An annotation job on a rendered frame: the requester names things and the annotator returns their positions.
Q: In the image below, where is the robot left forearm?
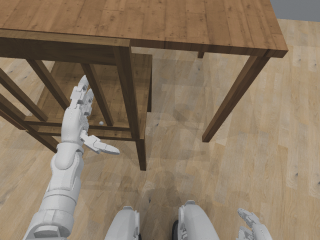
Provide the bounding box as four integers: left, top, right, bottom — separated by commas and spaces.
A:
22, 142, 84, 240

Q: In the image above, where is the robot right shin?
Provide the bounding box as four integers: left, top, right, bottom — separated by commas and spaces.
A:
177, 200, 195, 240

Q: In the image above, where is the right robot thigh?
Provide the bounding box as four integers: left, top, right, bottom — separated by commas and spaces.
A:
178, 204, 220, 240

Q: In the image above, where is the chair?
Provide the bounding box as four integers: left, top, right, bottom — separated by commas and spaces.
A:
0, 29, 153, 171

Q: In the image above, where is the left robot hand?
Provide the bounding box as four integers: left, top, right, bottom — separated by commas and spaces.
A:
61, 75, 120, 155

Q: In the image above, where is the right robot hand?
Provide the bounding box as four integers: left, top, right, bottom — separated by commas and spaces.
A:
236, 208, 273, 240

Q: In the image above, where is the table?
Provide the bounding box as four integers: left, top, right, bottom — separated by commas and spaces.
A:
0, 0, 289, 143

